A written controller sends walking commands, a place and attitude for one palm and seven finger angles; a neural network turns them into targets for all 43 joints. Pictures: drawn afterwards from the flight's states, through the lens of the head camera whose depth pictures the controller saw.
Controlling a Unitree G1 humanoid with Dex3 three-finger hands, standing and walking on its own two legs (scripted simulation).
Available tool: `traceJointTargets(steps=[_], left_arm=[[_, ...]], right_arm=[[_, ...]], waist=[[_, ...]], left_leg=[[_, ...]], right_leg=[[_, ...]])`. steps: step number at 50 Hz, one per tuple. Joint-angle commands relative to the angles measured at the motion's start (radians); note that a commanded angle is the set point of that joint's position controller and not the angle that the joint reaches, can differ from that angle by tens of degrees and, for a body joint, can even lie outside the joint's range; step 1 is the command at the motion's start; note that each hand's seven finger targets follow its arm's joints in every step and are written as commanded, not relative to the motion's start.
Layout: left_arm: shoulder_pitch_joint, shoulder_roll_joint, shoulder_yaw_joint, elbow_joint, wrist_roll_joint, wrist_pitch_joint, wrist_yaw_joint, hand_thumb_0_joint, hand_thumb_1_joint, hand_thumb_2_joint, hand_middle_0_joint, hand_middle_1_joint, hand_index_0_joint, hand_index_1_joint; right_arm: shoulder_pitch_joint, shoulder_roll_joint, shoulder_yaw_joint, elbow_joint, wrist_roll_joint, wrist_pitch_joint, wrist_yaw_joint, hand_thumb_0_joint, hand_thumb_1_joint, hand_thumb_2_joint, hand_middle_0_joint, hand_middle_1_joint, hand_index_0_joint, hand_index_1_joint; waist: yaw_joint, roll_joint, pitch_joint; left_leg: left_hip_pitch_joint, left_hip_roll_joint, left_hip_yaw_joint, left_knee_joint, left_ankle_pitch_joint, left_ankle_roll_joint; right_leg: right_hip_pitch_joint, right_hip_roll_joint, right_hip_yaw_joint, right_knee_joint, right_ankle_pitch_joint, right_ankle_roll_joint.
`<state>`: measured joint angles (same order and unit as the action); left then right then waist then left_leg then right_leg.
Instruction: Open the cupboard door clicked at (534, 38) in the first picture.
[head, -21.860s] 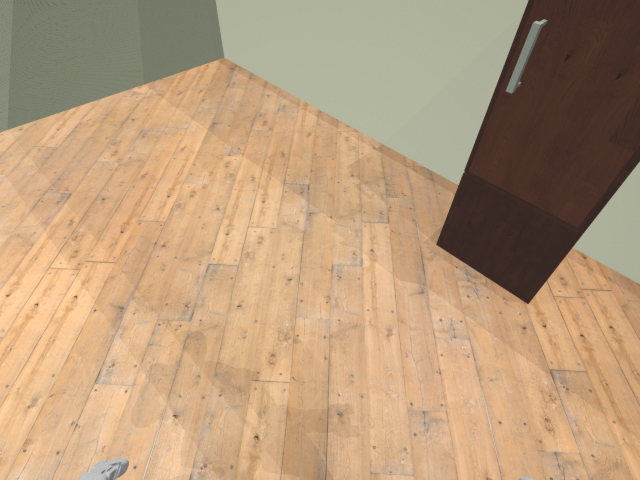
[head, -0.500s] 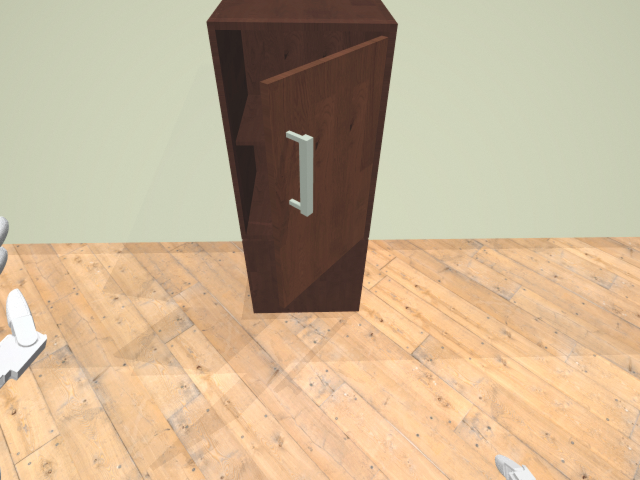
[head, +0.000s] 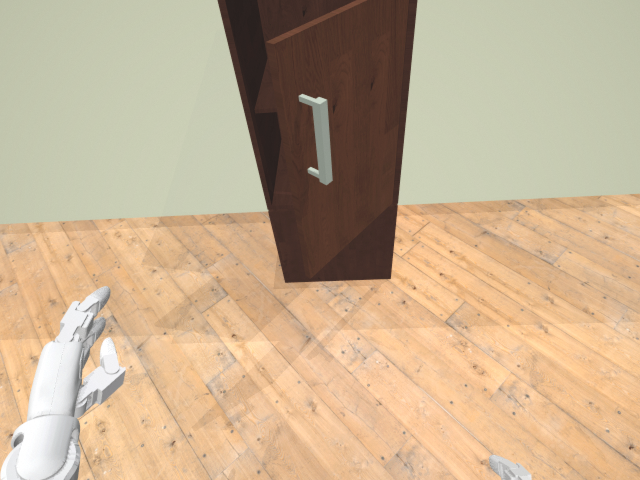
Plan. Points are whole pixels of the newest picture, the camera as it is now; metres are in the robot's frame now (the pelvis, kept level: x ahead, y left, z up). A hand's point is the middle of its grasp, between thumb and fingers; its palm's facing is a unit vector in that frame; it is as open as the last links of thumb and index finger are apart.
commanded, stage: let the arm hang, fingers relaxed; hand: left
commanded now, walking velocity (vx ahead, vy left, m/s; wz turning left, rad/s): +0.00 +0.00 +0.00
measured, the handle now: (315, 141) +0.68 +0.04 +0.07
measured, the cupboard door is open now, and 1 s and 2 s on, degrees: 49 49 49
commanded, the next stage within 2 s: look to check the result in 1.00 s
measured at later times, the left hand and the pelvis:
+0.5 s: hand out of the picture +0.02 +0.22 -0.15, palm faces +0.03 -0.96 -0.28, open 7.2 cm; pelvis +0.00 +0.02 +0.01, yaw -1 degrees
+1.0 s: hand out of the picture +0.00 +0.19 -0.16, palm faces +0.02 -0.98 -0.17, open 7.3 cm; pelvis +0.01 +0.03 +0.01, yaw -2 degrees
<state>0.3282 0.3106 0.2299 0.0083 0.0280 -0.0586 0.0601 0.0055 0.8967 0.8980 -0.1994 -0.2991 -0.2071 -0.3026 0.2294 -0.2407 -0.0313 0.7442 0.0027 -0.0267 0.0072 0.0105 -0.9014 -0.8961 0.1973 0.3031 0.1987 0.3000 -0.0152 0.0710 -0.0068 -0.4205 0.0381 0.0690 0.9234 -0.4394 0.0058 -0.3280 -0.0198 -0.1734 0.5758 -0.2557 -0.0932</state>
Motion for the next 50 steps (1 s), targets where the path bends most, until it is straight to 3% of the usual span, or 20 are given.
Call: traceJointTargets(steps=[1,2,4,5,6,7,8,9,11,13,18,21,37,50], left_arm=[[-0.012,0.008,-0.127,0.297,0.004,0.065,-0.044,0.0,0.9,0.9,-0.2,-0.3,-0.2,-0.3],[-0.027,0.021,-0.137,0.352,0.0,0.068,-0.044,0.0,0.9,0.9,-0.2,-0.3,-0.2,-0.3],[-0.015,-0.012,-0.156,0.446,-0.006,0.062,-0.051,0.0,0.9,0.9,-0.2,-0.3,-0.2,-0.3],[-0.021,-0.008,-0.161,0.496,-0.006,0.06,-0.047,0.0,0.9,0.9,-0.2,-0.3,-0.2,-0.3],[-0.021,0.009,-0.16,0.54,-0.003,0.052,-0.043,0.0,0.9,0.9,-0.2,-0.3,-0.2,-0.3],[-0.026,0.051,-0.152,0.605,-0.001,0.048,-0.041,0.0,0.9,0.9,-0.2,-0.3,-0.2,-0.3],[-0.029,0.064,-0.158,0.677,-0.01,0.042,-0.041,0.0,0.9,0.9,-0.2,-0.3,-0.2,-0.3],[-0.044,0.057,-0.165,0.726,-0.016,0.039,-0.04,0.0,0.9,0.9,-0.2,-0.3,-0.2,-0.3],[-0.045,0.002,-0.162,0.792,-0.015,0.035,-0.035,0.0,0.9,0.9,-0.2,-0.3,-0.2,-0.3],[-0.049,-0.007,-0.17,0.842,-0.016,0.039,-0.029,0.0,0.9,0.9,-0.2,-0.3,-0.2,-0.3],[-0.078,-0.018,-0.184,0.961,-0.018,0.046,-0.031,0.0,0.9,0.9,-0.2,-0.3,-0.2,-0.3],[-0.067,-0.022,-0.187,1.011,-0.02,0.045,-0.031,0.0,0.9,0.9,-0.2,-0.3,-0.2,-0.3],[-0.003,-0.069,-0.198,1.127,-0.02,0.045,-0.021,0.0,0.9,0.9,-0.2,-0.3,-0.2,-0.3],[0.022,-0.1,-0.199,1.14,-0.019,0.041,-0.02,0.0,0.9,0.9,-0.2,-0.3,-0.2,-0.3]], right_arm=[[0.07,-0.04,-0.006,-0.051,-0.031,0.034,0.015,0.0,-0.9,-0.9,0.2,0.3,0.2,0.3],[0.078,-0.051,-0.008,-0.04,-0.034,0.039,0.016,0.0,-0.9,-0.9,0.2,0.3,0.2,0.3],[0.043,-0.11,-0.003,-0.022,-0.05,0.023,0.003,0.0,-0.9,-0.9,0.2,0.3,0.2,0.3],[-0.005,-0.123,0.005,-0.015,-0.053,0.022,-0.007,0.0,-0.9,-0.9,0.2,0.3,0.2,0.3],[-0.019,-0.104,0.014,-0.003,-0.048,0.022,-0.016,0.0,-0.9,-0.9,0.2,0.3,0.2,0.3],[0.002,-0.07,0.015,0.028,-0.038,0.023,-0.017,0.0,-0.9,-0.9,0.2,0.3,0.2,0.3],[0.033,-0.038,0.021,0.072,-0.027,0.028,-0.02,0.0,-0.9,-0.9,0.2,0.3,0.2,0.3],[0.059,-0.025,0.026,0.105,-0.022,0.034,-0.024,0.0,-0.9,-0.9,0.2,0.3,0.2,0.3],[0.074,-0.007,0.024,0.152,-0.03,0.033,-0.028,0.0,-0.9,-0.9,0.2,0.3,0.2,0.3],[0.079,-0.006,0.02,0.179,-0.029,0.037,-0.029,0.0,-0.9,-0.9,0.2,0.3,0.2,0.3],[0.125,-0.004,0.015,0.259,-0.029,0.048,-0.028,0.0,-0.9,-0.9,0.2,0.3,0.2,0.3],[0.152,-0.003,0.016,0.295,-0.031,0.045,-0.029,0.0,-0.9,-0.9,0.2,0.3,0.2,0.3],[0.18,0.039,0.027,0.385,-0.025,0.03,-0.04,0.0,-0.9,-0.9,0.2,0.3,0.2,0.3],[0.179,0.056,0.024,0.391,-0.025,0.025,-0.046,0.0,-0.9,-0.9,0.2,0.3,0.2,0.3]], waist=[[-0.029,-0.294,-0.009],[-0.031,-0.27,-0.009],[0.001,-0.048,-0.013],[0.027,-0.029,-0.018],[0.042,-0.09,-0.046],[0.03,-0.048,-0.057],[0.013,-0.026,-0.079],[-0.005,-0.015,-0.081],[-0.004,0.085,-0.069],[0.007,0.094,-0.055],[0.003,-0.056,0.092],[0.003,-0.09,0.091],[0.015,-0.049,0.118],[0.008,-0.036,0.11]], left_leg=[[0.147,-0.022,0.004,-0.298,0.083,0.014],[0.196,-0.005,-0.017,-0.369,0.186,0.024],[0.153,0.147,-0.227,-0.469,0.406,0.101],[0.064,0.176,-0.237,-0.483,0.407,0.118],[0.016,0.116,-0.163,-0.438,0.349,0.082],[0.042,0.042,-0.08,-0.395,0.316,0.033],[0.115,0.021,-0.041,-0.371,0.278,0.007],[0.171,0.025,-0.038,-0.382,0.247,-0.002],[0.205,0.05,-0.053,-0.451,0.273,0.003],[0.183,0.063,-0.065,-0.48,0.283,0.008],[0.153,0.068,-0.083,-0.57,0.168,0.015],[0.173,0.065,-0.075,-0.591,0.165,0.02],[0.172,0.073,-0.078,-0.652,0.179,0.027],[0.193,0.071,-0.07,-0.643,0.197,0.027]], right_leg=[[-0.022,-0.191,0.17,-0.15,0.08,-0.029],[-0.038,-0.18,0.165,-0.115,0.03,-0.004],[-0.021,-0.082,0.129,-0.014,0.047,0.079],[0.09,-0.066,0.149,-0.04,0.07,0.102],[0.197,-0.083,0.21,-0.11,0.136,0.11],[0.208,-0.155,0.266,-0.139,0.223,0.084],[0.193,-0.204,0.283,-0.179,0.258,0.043],[0.167,-0.206,0.277,-0.216,0.214,0.026],[0.154,-0.162,0.225,-0.232,0.151,0.043],[0.194,-0.139,0.186,-0.237,0.169,0.064],[0.121,-0.123,0.183,-0.332,-0.082,0.042],[0.122,-0.121,0.186,-0.343,-0.097,0.04],[0.128,-0.104,0.165,-0.278,-0.008,0.043],[0.117,-0.106,0.169,-0.266,0.029,0.044]])
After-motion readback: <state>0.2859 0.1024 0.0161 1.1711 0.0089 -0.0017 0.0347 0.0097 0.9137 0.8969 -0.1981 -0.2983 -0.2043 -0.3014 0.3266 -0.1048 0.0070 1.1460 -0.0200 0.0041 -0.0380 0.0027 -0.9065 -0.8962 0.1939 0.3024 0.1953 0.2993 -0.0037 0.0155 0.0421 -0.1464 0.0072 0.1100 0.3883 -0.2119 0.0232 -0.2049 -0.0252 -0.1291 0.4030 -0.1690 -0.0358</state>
